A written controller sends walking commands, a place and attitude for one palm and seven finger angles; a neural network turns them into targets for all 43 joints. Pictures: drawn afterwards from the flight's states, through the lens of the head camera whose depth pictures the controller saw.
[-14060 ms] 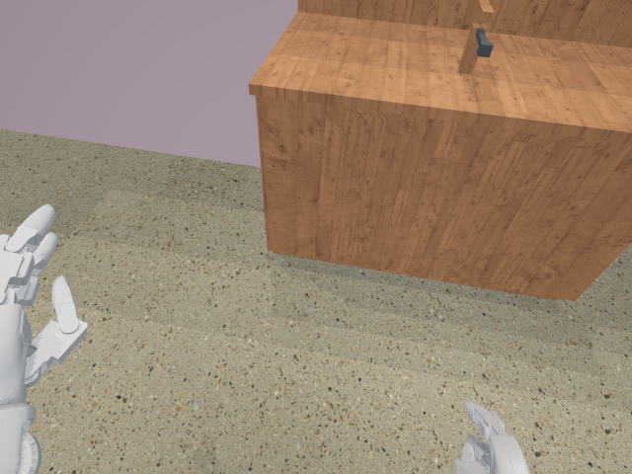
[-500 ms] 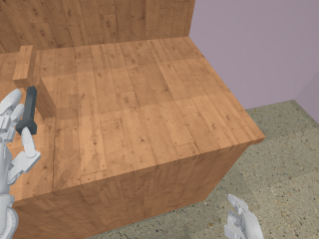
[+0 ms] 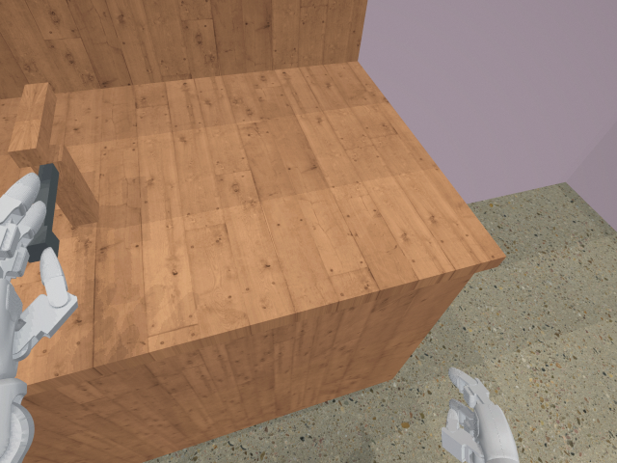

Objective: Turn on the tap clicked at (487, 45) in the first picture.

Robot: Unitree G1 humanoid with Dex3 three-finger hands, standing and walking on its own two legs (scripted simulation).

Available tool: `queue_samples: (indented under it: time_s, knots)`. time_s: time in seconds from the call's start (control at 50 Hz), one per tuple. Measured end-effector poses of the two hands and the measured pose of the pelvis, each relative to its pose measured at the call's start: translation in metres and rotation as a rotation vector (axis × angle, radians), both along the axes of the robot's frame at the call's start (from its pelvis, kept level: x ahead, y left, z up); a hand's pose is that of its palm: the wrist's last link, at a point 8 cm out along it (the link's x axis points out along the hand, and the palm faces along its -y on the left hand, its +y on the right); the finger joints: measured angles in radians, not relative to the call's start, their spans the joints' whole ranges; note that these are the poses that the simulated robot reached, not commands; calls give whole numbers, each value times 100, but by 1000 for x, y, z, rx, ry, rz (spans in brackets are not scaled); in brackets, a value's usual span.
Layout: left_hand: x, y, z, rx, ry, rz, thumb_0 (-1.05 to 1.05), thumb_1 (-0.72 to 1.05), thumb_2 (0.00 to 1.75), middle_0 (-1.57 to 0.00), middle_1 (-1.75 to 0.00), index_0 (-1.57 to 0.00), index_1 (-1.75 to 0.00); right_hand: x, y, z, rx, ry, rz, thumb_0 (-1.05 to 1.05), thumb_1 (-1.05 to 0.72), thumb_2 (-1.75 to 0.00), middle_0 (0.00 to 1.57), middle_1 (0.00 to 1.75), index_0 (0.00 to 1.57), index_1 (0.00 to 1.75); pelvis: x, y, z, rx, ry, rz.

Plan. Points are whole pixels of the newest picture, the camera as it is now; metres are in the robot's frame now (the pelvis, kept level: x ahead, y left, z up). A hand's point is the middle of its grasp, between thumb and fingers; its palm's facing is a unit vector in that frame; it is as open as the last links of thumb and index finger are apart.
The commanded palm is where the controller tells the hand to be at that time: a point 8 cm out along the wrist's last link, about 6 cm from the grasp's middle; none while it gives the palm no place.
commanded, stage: shuffle to correct the standing spot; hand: left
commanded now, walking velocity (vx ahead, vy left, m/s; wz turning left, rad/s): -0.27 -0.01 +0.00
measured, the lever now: (38, 244) +0.29 +0.34 +0.12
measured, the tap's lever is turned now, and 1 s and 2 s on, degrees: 0 0 0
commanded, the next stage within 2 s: come to a stop and stand still in 0.22 s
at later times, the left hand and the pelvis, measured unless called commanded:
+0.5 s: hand (37, 369) +0.16 +0.25 +0.15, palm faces +0.38 -0.83 -0.40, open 7.4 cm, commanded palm +0.10 +0.28 +0.17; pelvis -0.06 +0.00 -0.01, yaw +0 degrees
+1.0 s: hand (49, 335) +0.18 +0.24 +0.17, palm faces +0.34 -0.85 -0.39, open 7.4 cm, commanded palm +0.12 +0.28 +0.17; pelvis -0.05 +0.01 +0.00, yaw -3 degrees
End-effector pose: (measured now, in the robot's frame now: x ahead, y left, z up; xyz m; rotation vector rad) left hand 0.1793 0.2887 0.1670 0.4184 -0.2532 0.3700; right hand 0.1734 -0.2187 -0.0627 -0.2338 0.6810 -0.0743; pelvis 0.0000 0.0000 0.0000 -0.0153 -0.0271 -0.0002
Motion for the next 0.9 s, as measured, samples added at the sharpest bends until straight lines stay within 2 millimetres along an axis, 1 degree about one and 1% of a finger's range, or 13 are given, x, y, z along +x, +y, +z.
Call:
queue_samples:
  time_s: [0.14, 0.3, 0.36, 0.42, 0.52, 0.6, 0.66, 0.74, 0.76, 0.78, 0.84, 0.86, 0.9]
  knots:
    - [-7, -7, 3, 43, 4, -25, 2, 89, 90, -21, -30, -21, -30, -1, 0, -4, 12, -1, 15, 2, -90, -90, 20, 30, 20, 30, -10, -5, -3, 1, 15, -2]
    - [-32, -18, 5, 93, -13, -43, 1, 89, 90, -21, -30, -21, -30, -16, -6, -16, 10, 3, 24, 1, -90, -90, 20, 30, 20, 30, -31, -12, -12, 5, 30, -1]
    - [-42, -19, 6, 98, -32, -46, 1, 88, 90, -22, -30, -21, -30, -28, -10, -21, 0, 16, 19, 1, -90, -90, 20, 30, 20, 30, -41, -12, -15, 1, 40, 6]
    - [-51, -16, 4, 85, -37, -45, 1, 88, 90, -22, -30, -21, -30, -46, -13, -23, -18, 50, 0, 1, -90, -90, 20, 30, 20, 30, -50, -7, -15, 9, 37, 8]
    - [-62, 2, 1, 69, -15, -16, 1, 88, 90, -22, -30, -21, -30, -78, -10, -19, -32, 73, -52, 2, -90, -90, 20, 30, 20, 30, -58, 3, -11, -6, 9, 4]
    - [-66, 12, 4, 70, -25, 20, 1, 88, 90, -22, -30, -21, -30, -92, -2, -16, -3, 71, -60, 2, -90, -90, 20, 30, 20, 30, -57, 4, -7, -17, 4, 16]
    - [-66, 12, 4, 58, -35, 30, 1, 89, 90, -21, -30, -21, -30, -95, 2, -18, 17, 72, -38, 2, -90, -90, 20, 30, 20, 30, -57, 3, -7, -20, 5, 12]
    - [-63, 4, 3, 30, -21, 14, 1, 89, 90, -21, -30, -21, -30, -91, 6, -17, 39, 68, -15, 2, -90, -90, 20, 30, 20, 30, -57, 1, -3, -28, -5, 19]
    - [-59, 2, 8, 53, -33, -7, 2, 89, 90, -21, -30, -21, -30, -89, 9, -15, 25, 66, 1, 2, -90, -90, 20, 30, 20, 30, -58, 0, -3, -32, -10, 28]
    - [-54, 4, 18, 112, -63, -28, 2, 88, 90, -21, -30, -21, -30, -87, 12, -14, 21, 57, 24, 2, -90, -90, 20, 30, 20, 30, -59, -2, -4, -30, -6, 32]
    - [-42, 20, 43, 206, -154, -9, 2, 88, 90, -22, -30, -21, -30, -78, 14, -13, 18, 40, 81, 2, -90, -90, 20, 30, 20, 30, -62, -6, -5, -23, 10, 15]
    - [-39, 23, 47, 204, -171, 0, 2, 88, 90, -22, -30, -21, -30, -74, 12, -12, 22, 30, 83, 2, -90, -90, 20, 30, 20, 30, -61, -6, -5, -21, 15, 5]
    - [-35, 22, 46, 175, -169, 2, 1, 88, 90, -21, -30, -21, -30, -69, 8, -7, 29, -1, 70, 2, -90, -90, 20, 30, 21, 30, -59, -4, -4, -18, 21, -15]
